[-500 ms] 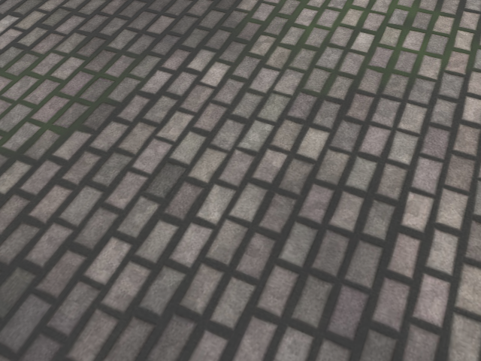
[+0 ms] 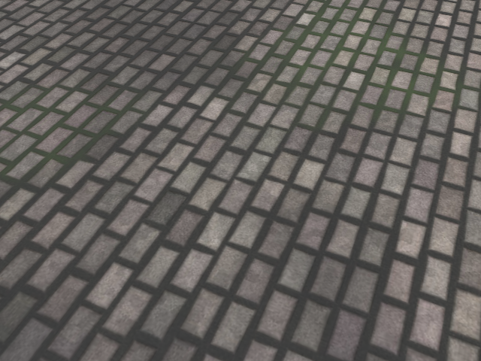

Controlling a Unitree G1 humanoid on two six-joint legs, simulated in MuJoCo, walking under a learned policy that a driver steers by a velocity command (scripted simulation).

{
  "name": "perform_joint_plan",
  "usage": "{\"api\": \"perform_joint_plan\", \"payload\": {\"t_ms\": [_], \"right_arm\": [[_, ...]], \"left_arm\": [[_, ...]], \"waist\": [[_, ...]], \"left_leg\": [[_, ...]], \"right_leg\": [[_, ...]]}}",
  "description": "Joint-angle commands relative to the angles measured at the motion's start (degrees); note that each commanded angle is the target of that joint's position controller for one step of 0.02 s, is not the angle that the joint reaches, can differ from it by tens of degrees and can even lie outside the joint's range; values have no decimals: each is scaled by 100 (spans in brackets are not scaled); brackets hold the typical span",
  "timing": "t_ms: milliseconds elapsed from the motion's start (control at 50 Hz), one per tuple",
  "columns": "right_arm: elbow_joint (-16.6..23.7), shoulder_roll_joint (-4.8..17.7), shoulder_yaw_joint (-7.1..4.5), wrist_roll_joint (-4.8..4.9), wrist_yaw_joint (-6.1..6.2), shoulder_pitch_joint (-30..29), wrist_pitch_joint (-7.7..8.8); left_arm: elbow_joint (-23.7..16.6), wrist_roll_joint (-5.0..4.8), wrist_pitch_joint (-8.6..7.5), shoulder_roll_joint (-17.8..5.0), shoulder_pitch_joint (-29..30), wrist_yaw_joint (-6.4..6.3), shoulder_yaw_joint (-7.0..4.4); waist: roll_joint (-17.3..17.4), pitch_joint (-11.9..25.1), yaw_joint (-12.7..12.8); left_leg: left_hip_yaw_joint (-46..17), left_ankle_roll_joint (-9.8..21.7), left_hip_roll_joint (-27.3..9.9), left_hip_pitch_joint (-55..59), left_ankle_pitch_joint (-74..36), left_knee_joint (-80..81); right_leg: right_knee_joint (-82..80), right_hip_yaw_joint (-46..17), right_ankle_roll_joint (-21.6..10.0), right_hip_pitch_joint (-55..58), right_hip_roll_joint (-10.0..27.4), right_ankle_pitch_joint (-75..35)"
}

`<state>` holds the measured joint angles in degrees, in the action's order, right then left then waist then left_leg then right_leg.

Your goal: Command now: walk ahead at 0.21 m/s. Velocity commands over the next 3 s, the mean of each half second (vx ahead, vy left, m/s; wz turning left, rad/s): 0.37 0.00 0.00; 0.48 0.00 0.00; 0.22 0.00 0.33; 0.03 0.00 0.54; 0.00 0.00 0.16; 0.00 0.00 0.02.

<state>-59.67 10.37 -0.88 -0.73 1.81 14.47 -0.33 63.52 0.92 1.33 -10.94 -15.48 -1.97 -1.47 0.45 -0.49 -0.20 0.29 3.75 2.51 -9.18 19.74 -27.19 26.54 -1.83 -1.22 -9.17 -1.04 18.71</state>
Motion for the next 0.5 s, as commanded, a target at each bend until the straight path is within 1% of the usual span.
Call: {"api": "perform_joint_plan", "payload": {"t_ms": [20,40,60,80,100,120,140,160,180,200,220,240,260,280,300,320,340,360,380,400,440,500], "right_arm": [[175,621,-167,-21,-54,311,7],[159,587,-169,-22,-61,417,57],[122,637,-197,-22,-68,571,106],[54,770,-248,-21,-74,785,145],[-42,961,-322,-27,-73,995,170],[-74,1064,-378,-35,-74,995,179],[-54,1014,-383,-40,-90,939,195],[-28,993,-384,-48,-106,826,216],[9,984,-387,-34,-115,647,231],[78,942,-385,13,-122,373,239],[174,902,-385,40,-129,91,253],[330,754,-344,17,-135,-184,305],[570,313,-219,42,-187,-380,379],[703,663,-305,-117,-216,-523,398],[657,751,-334,-167,-256,-544,407],[565,607,-302,-114,-311,-390,441],[518,562,-299,-91,-354,-315,456],[511,579,-309,-131,-387,-318,433],[507,552,-305,-158,-407,-330,393],[553,523,-302,-165,-417,-406,356],[735,456,-272,-155,-422,-805,307],[1085,323,-174,-98,-433,-1592,290]], "left_arm": [[-250,-1,-88,-589,-53,15,-91],[-321,-1,-137,-519,1,31,-80],[-406,3,-191,-475,117,57,-78],[-516,8,-248,-430,300,93,-77],[-629,27,-306,-345,467,138,-66],[-725,70,-354,-365,581,167,-69],[-781,78,-400,-444,635,190,-93],[-792,62,-443,-424,519,221,-102],[-760,49,-483,-355,280,248,-96],[-636,19,-524,-268,-117,258,-95],[-400,-11,-557,-230,-723,241,-116],[-184,19,-593,-467,-1413,187,-201],[-66,70,-630,-1050,-2179,123,-349],[45,62,-571,-1213,-2314,125,-396],[-159,91,-559,-910,-1684,125,-316],[-315,75,-595,-751,-1280,139,-267],[-400,61,-632,-683,-1037,139,-236],[-414,39,-674,-583,-969,131,-191],[-379,28,-706,-516,-1027,127,-161],[-314,13,-730,-496,-1174,123,-142],[-223,-7,-754,-471,-1383,117,-106],[-220,8,-751,-497,-1367,113,-69]], "waist": [[-270,-1025,-104],[-169,-973,-149],[-35,-853,-227],[203,-737,-327],[624,-659,-382],[791,-767,-351],[679,-833,-322],[638,-860,-197],[666,-910,-17],[605,-924,235],[439,-842,513],[-101,-697,796],[-1507,-338,1041],[-1392,-573,920],[-523,-841,570],[-295,-800,353],[-253,-745,195],[-301,-697,120],[-372,-621,97],[-435,-577,85],[-457,-605,111],[-571,-771,205]], "left_leg": [[-950,429,-529,-609,2129,590],[-1143,493,-633,-422,2007,664],[-1409,580,-774,-101,1936,855],[-1810,709,-1014,324,2020,1186],[-2368,900,-1437,651,2254,1661],[-2698,1055,-1811,582,2367,1945],[-2742,1092,-1910,288,2312,2054],[-2612,1058,-1883,58,2190,2044],[-2347,985,-1790,-256,1998,1942],[-1898,828,-1533,-764,1723,1725],[-1414,656,-1170,-1457,1428,1289],[-879,450,-779,-2309,984,379],[164,144,-5,-3194,686,-1599],[158,172,42,-3767,1112,-2708],[-151,225,-332,-3833,685,-3280],[-214,219,-476,-3691,210,-3387],[-182,165,-598,-3522,-142,-3329],[-108,81,-657,-3408,-365,-3236],[6,0,-642,-3322,-512,-3226],[112,-68,-613,-3349,-605,-3212],[301,-178,-578,-3406,-795,-2950],[545,-215,-463,-2966,-1266,-1809]], "right_leg": [[-606,-871,-545,-1167,398,2265],[-495,-904,-556,-1309,398,2022],[-312,-806,-520,-1483,314,1686],[29,-530,-439,-1752,136,1281],[623,-35,-342,-1942,-78,683],[964,307,-305,-1992,-33,361],[1156,281,-316,-1865,87,412],[1163,266,-353,-1665,134,535],[867,312,-407,-1284,163,526],[318,447,-457,-506,70,246],[-161,522,-479,588,-125,-16],[-615,-159,-574,1668,228,228],[-1761,-2473,-980,2413,1628,1819],[-1999,-3535,-1373,2138,2297,1860],[-1825,-3027,-1347,1756,2130,1559],[-1848,-2517,-1206,1523,1871,1033],[-1944,-2042,-1071,1389,1647,511],[-1996,-1671,-992,1315,1500,-85],[-1980,-1343,-951,1304,1360,-791],[-1917,-1112,-954,1336,1304,-1526],[-1847,-720,-971,1262,1197,-2602],[-1909,-314,-932,830,999,-3160]]}}
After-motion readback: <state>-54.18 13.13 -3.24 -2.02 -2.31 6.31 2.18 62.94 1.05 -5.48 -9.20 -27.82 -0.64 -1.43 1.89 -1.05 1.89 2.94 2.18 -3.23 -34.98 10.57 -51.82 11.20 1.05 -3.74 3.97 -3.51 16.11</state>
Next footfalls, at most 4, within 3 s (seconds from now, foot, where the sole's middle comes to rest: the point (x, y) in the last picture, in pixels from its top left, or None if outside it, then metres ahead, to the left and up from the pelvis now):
0.66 left None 0.43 0.05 -0.78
1.20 right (286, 304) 0.72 -0.10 -0.78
1.68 left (219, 339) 0.61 0.09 -0.78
2.18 right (279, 314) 0.68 -0.08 -0.78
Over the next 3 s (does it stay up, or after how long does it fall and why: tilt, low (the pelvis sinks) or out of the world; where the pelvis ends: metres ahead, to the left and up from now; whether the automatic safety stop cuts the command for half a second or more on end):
stays up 0.58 -0.02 0.00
